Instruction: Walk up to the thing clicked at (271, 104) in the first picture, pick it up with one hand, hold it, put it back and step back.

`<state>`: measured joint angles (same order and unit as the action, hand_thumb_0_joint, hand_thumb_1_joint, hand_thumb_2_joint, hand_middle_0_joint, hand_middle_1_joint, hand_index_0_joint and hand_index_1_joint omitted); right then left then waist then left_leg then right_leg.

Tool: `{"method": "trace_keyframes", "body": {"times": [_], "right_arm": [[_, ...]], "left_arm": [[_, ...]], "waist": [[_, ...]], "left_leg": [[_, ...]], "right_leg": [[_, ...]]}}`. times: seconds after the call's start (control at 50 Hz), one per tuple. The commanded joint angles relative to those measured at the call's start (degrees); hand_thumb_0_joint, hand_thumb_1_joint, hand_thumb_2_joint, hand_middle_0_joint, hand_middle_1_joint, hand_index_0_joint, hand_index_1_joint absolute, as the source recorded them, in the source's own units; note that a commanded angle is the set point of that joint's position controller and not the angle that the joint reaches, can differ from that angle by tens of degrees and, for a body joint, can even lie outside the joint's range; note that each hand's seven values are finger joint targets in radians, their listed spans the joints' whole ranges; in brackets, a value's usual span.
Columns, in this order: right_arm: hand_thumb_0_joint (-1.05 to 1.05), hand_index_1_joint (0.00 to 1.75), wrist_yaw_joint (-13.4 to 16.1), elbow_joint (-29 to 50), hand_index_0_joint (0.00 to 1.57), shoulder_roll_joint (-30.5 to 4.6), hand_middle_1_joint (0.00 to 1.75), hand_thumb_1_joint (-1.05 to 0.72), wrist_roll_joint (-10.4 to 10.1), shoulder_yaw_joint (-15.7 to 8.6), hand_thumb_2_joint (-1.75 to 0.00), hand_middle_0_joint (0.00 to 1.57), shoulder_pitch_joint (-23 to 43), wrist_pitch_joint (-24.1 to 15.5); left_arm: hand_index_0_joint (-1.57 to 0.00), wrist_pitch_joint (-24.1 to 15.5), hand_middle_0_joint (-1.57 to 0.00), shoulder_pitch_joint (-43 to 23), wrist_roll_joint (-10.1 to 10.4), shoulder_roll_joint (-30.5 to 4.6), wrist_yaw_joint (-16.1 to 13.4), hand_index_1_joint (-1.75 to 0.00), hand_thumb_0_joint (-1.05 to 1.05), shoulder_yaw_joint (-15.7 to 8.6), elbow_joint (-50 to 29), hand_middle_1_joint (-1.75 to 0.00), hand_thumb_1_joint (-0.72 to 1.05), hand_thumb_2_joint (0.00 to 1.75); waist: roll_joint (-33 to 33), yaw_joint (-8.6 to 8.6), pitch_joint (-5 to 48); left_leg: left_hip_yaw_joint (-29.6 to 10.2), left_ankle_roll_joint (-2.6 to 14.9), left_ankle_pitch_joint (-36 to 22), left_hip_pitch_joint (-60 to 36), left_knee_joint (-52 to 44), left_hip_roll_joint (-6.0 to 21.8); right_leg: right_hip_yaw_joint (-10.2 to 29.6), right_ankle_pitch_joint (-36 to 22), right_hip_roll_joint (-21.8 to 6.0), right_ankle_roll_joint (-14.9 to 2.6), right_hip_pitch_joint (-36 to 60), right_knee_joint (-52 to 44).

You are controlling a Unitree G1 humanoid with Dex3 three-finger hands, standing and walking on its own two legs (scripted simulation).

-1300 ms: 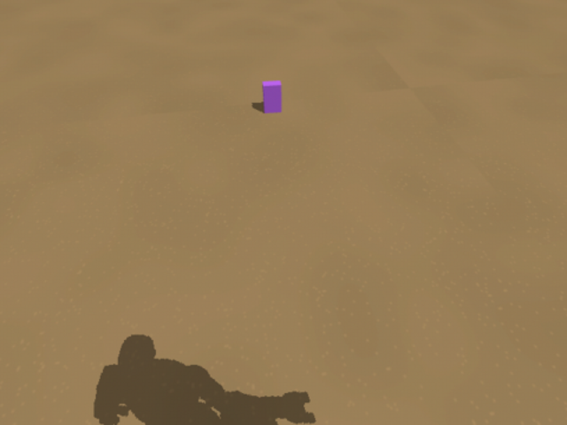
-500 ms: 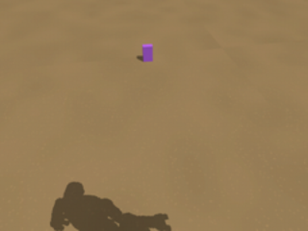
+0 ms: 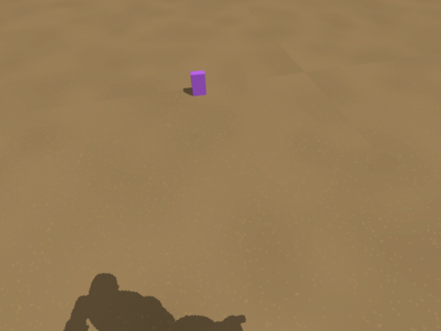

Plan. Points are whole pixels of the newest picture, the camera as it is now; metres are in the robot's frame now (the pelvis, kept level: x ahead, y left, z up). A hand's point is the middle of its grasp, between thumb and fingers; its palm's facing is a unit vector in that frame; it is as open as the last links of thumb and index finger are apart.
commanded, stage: walk up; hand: left
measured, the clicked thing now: (198, 83) +2.05 +0.20 -0.68
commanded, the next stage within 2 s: none
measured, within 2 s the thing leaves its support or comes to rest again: neither
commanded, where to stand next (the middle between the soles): +1.70 -0.01 m, yaw -1 degrees
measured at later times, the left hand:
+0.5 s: hand (122, 309) +0.21 +0.23 -0.16, palm faces +0.04 -0.93 -0.37, open 7.4 cm
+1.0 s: hand (159, 152) +0.67 +0.21 -0.13, palm faces -0.03 -0.89 -0.45, open 7.4 cm
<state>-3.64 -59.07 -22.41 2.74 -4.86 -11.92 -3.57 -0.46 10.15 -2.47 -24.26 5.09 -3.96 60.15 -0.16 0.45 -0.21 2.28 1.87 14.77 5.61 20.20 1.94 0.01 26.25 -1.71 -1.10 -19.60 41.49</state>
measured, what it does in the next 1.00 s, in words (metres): walks ahead: right foot, then left foot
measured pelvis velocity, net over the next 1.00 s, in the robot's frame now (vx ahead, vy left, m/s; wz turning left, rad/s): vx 0.55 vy -0.08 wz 0.00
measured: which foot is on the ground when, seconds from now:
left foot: down 0.00-0.12, up 0.14-0.54, down 0.56-1.00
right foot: up 0.00-0.08, down 0.10-0.60, up 0.62-0.94, down 0.96-1.00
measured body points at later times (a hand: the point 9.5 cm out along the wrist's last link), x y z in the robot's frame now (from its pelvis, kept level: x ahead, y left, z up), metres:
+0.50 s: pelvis +0.22 -0.06 -0.01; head +0.23 -0.05 +0.44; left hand +0.21 +0.28 -0.13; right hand +0.35 -0.38 -0.11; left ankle +0.38 +0.10 -0.72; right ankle +0.09 -0.17 -0.74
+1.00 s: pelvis +0.55 -0.08 -0.04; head +0.54 -0.11 +0.41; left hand +0.67 +0.26 -0.10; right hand +0.58 -0.42 -0.17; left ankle +0.41 +0.10 -0.73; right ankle +0.66 -0.21 -0.75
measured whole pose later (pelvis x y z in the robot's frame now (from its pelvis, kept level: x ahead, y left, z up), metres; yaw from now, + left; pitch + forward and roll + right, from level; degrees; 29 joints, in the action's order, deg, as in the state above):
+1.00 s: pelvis +0.55 -0.08 -0.04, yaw +0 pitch -2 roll +1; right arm -3.7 -54.2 -26.2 1.0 -4.5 -19.1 -3.8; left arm -4.5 11.5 -1.0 -25.9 5.5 -4.7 51.6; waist -3.1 1.4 0.0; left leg 4.7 0.1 30.9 1.7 39.9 8.1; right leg -3.4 12.7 -4.2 -0.5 -27.1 41.8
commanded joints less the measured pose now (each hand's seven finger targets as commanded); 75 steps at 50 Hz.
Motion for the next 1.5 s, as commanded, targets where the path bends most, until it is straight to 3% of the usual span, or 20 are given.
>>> {"method": "trace_keyframes", "body": {"times": [0.0, 0.08, 0.1, 0.12, 0.14, 0.24, 0.46, 0.54, 0.56, 0.58, 0.6, 0.68, 0.92, 0.96, 1.0, 1.12, 1.32, 1.4, 1.44, 1.48], "right_arm": [[0.00, 0.30, 0.59, 6.49, 0.20, -18.10, 0.30, -0.90, -0.08, -4.82, -0.90, 0.20, 7.26, -1.47], [0.00, 0.30, 0.30, 8.87, 0.20, -12.14, 0.30, -0.90, 0.42, -2.93, -0.90, 0.20, 13.79, -0.36], [0.00, 0.30, 0.05, 10.09, 0.20, -7.80, 0.30, -0.90, 0.24, -1.22, -0.90, 0.20, 12.90, -0.42], [0.00, 0.30, 0.16, 10.77, 0.20, -8.45, 0.30, -0.90, -1.17, -1.07, -0.90, 0.20, 10.55, -0.04], [0.00, 0.30, 0.30, 10.17, 0.20, -13.52, 0.30, -0.90, -0.99, -2.32, -0.90, 0.20, 10.26, 0.14], [0.00, 0.30, -1.23, 5.04, 0.20, -14.48, 0.30, -0.90, -2.26, -2.54, -0.90, 0.20, 1.97, -0.49], [0.00, 0.30, -3.21, 12.32, 0.20, -11.34, 0.30, -0.90, -1.30, -1.98, -0.90, 0.20, 15.32, -0.34], [0.00, 0.30, -0.87, 7.34, 0.20, -13.90, 0.30, -0.90, 0.45, -3.92, -0.90, 0.20, -3.44, -1.18], [0.00, 0.30, 0.00, 5.51, 0.20, -18.49, 0.30, -0.90, 1.32, -5.87, -0.90, 0.20, -13.93, -1.25], [0.00, 0.30, 0.63, 7.19, 0.20, -23.82, 0.30, -0.90, 0.69, -7.47, -0.90, 0.20, -16.64, -1.50], [0.00, 0.30, 1.07, 7.80, 0.20, -23.72, 0.30, -0.90, -1.58, -7.94, -0.90, 0.20, -14.88, -1.64], [0.00, 0.30, 1.98, 10.69, 0.20, -15.77, 0.30, -0.90, -2.81, -3.70, -0.90, 0.20, -4.94, -2.05], [0.00, 0.30, 0.63, 13.07, 0.20, -16.84, 0.30, -0.90, -2.24, -3.08, -0.90, 0.20, 4.09, -3.19], [0.00, 0.30, 0.49, 12.26, 0.20, -10.33, 0.30, -0.90, -2.44, -0.97, -0.90, 0.20, -3.85, -2.69], [0.00, 0.30, 1.27, 12.81, 0.20, -13.93, 0.30, -0.90, -2.42, -1.38, -0.90, 0.20, -4.97, -2.33], [0.00, 0.30, 0.26, 9.39, 0.20, -12.30, 0.30, -0.90, -3.49, -1.50, -0.90, 0.20, -5.47, -0.19], [0.00, 0.30, -2.41, 14.40, 0.20, -10.39, 0.30, -0.90, -1.84, -1.88, -0.90, 0.20, 9.65, -0.52], [0.00, 0.30, -1.28, 9.29, 0.20, -14.28, 0.30, -0.90, -0.80, -4.04, -0.90, 0.20, -5.91, -0.99], [0.00, 0.30, 0.32, 9.82, 0.20, -21.57, 0.30, -0.90, -0.24, -6.39, -0.90, 0.20, -13.44, -1.68], [0.00, 0.30, 0.59, 11.19, 0.20, -20.45, 0.30, -0.90, -3.00, -6.24, -0.90, 0.20, -8.14, -1.36]], "left_arm": [[-0.20, -2.95, -0.20, -4.59, 0.72, -11.09, 1.09, -0.30, 0.00, -3.01, -7.47, -0.30, 0.90, 0.90], [-0.20, -3.74, -0.20, 16.03, 0.51, -15.09, -0.75, -0.30, 0.00, -5.55, 0.15, -0.30, 0.90, 0.90], [-0.20, -3.92, -0.20, 22.21, -0.15, -19.39, -1.75, -0.30, 0.00, -7.04, 0.64, -0.30, 0.90, 0.90], [-0.20, -4.38, -0.20, 15.19, -0.29, -21.12, -2.26, -0.30, 0.00, -6.77, -3.39, -0.30, 0.90, 0.90], [-0.20, -4.38, -0.20, 6.90, 0.78, -22.72, -2.20, -0.30, 0.00, -6.16, -6.34, -0.30, 0.90, 0.90], [-0.20, -6.13, -0.20, -0.69, 2.27, -16.38, -2.50, -0.30, 0.00, -3.77, -8.12, -0.30, 0.90, 0.90], [-0.20, -6.34, -0.20, 6.73, 2.07, -16.96, -2.31, -0.30, 0.00, -3.48, -8.42, -0.30, 0.90, 0.90], [-0.20, -4.90, -0.20, 8.44, 2.83, -14.99, -3.07, -0.30, 0.00, -2.24, -9.70, -0.30, 0.90, 0.90], [-0.20, -4.55, -0.20, 10.88, 2.65, -11.26, -3.35, -0.30, 0.00, -1.17, -10.72, -0.30, 0.90, 0.90], [-0.20, -4.92, -0.20, 12.13, 3.89, -8.55, -3.39, -0.30, 0.00, -0.62, -12.26, -0.30, 0.90, 0.90], [-0.20, -4.95, -0.20, 8.81, 4.01, -15.22, -4.43, -0.30, 0.00, -1.67, -11.68, -0.30, 0.90, 0.90], [-0.20, -5.69, -0.20, 4.40, 4.61, -11.43, -2.92, -0.30, 0.00, -0.82, -11.37, -0.30, 0.90, 0.90], [-0.20, -4.20, -0.20, 8.36, 1.83, -12.88, 0.34, -0.30, 0.00, -4.10, -8.99, -0.30, 0.90, 0.90], [-0.20, -5.38, -0.20, 20.59, 1.27, -18.61, -1.44, -0.30, 0.00, -6.57, -7.12, -0.30, 0.90, 0.90], [-0.20, -6.24, -0.20, 15.13, 3.02, -23.42, -2.23, -0.30, 0.00, -6.29, -9.95, -0.30, 0.90, 0.90], [-0.20, -7.30, -0.20, 4.83, 3.29, -14.42, -3.61, -0.30, 0.00, -3.23, -11.41, -0.30, 0.90, 0.90], [-0.20, -6.97, -0.20, 9.15, 2.10, -16.13, -3.36, -0.30, 0.00, -3.82, -12.26, -0.30, 0.90, 0.90], [-0.20, -6.11, -0.20, 8.62, 2.12, -14.39, -3.92, -0.30, 0.00, -2.68, -13.28, -0.30, 0.90, 0.90], [-0.20, -5.61, -0.20, 14.43, 3.06, -6.70, -3.73, -0.30, 0.00, -0.28, -13.93, -0.30, 0.90, 0.90], [-0.20, -5.26, -0.20, 10.04, 2.68, -15.42, -4.86, -0.30, 0.00, -1.24, -12.28, -0.30, 0.90, 0.90]], "waist": [[-9.85, -1.43, -0.44], [6.25, -12.15, 4.32], [21.56, -14.92, 3.37], [18.46, -10.82, 0.70], [11.28, -7.57, -5.05], [5.81, -0.41, -8.41], [3.10, -5.16, -6.24], [-3.57, 2.94, 6.80], [-11.99, 7.45, 12.99], [-21.81, 8.11, 17.37], [-14.68, 7.84, 18.06], [-4.38, 2.23, 3.53], [-3.02, -6.50, -2.00], [18.36, -11.30, 5.62], [17.87, -7.17, 3.08], [9.60, 0.08, -3.03], [4.85, -3.93, -3.29], [-3.98, 3.64, 4.82], [-21.59, 5.44, 10.07], [-9.67, 4.68, 4.98]], "left_leg": [[-12.91, 8.58, 21.69, -0.94, -12.22, 14.09], [3.20, 3.62, 26.54, 28.28, 17.68, 2.06], [4.53, 1.74, 26.41, 40.16, 37.00, -4.11], [-3.93, -0.64, 19.64, 42.69, 45.47, -4.80], [-8.81, -0.58, 14.23, 38.25, 45.84, -0.26], [-9.17, -0.49, -0.44, 28.59, 38.41, 3.53], [0.87, -1.24, -10.71, 20.97, 12.42, 4.30], [5.64, 3.00, -4.00, -4.41, 5.29, -2.43], [-4.68, 6.89, 3.27, -20.80, 6.02, 4.83], [-37.29, 13.18, 5.67, -35.11, 2.20, 21.49], [-44.28, 18.51, 0.85, -35.56, 0.10, 25.65], [-10.01, 10.01, -23.46, -6.87, -1.21, 15.29], [1.51, 6.91, 5.51, 19.11, 5.25, 10.66], [6.38, 2.81, -2.42, 24.14, 40.83, 0.50], [-1.90, -0.41, 14.08, 35.63, 56.01, -1.74], [-6.09, 0.41, -2.51, 23.28, 43.25, 3.58], [0.40, -0.74, -9.64, 18.91, 12.88, 2.84], [0.71, 3.29, -4.75, -4.34, 10.01, 0.37], [-36.16, 9.99, 15.93, -22.13, -0.20, 20.29], [-39.27, 14.57, 15.48, -14.02, -5.62, 22.39]], "right_leg": [[-0.08, -3.82, -4.08, 0.99, -3.77, -3.84], [-5.58, -11.10, 0.41, 0.51, 34.48, -12.96], [10.98, 7.00, -8.32, -2.06, 36.98, -22.07], [34.14, 28.99, -20.83, -6.20, 28.41, -36.25], [39.55, 34.93, -24.84, -9.12, 16.89, -41.35], [12.94, 8.48, -13.34, -6.90, 8.73, -36.14], [-0.40, -17.71, -11.45, -8.53, 15.48, -32.31], [-6.06, -41.87, -7.51, -5.90, 15.48, -0.15], [-7.02, -29.42, -4.07, -3.29, -0.07, 16.85], [-2.24, 1.99, 7.63, -0.31, -20.20, 28.86], [6.25, 3.58, 2.89, -2.38, -23.83, 32.31], [7.70, -6.91, -2.88, -1.30, -14.34, 25.63], [-5.89, -21.29, -2.45, -0.59, 14.27, -2.68], [7.72, 1.86, -6.45, -3.56, 26.81, -14.73], [43.26, 0.55, -23.99, -11.17, 27.84, -30.40], [7.29, -24.09, -10.42, -5.91, 7.27, -26.96], [1.00, -19.87, -12.30, -8.58, 12.32, -25.87], [-2.49, -28.72, -9.27, -6.23, 6.18, -3.29], [-2.76, 4.02, 3.78, -1.52, -18.75, 25.26], [4.04, 0.72, -0.82, -3.05, -21.52, 31.37]]}}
